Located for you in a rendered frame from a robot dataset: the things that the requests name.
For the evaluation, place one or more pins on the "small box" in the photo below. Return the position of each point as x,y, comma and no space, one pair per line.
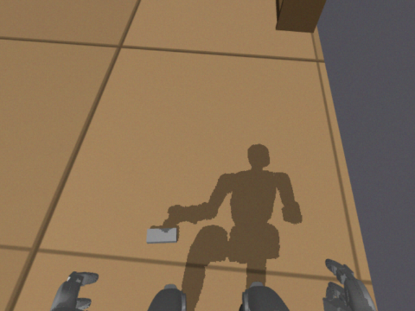
163,235

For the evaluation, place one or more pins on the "right robot hand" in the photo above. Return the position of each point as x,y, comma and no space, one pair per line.
353,297

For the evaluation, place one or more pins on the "bookshelf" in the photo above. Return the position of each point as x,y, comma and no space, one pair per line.
298,15

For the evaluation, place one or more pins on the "left robot hand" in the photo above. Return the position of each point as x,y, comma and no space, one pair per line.
67,294

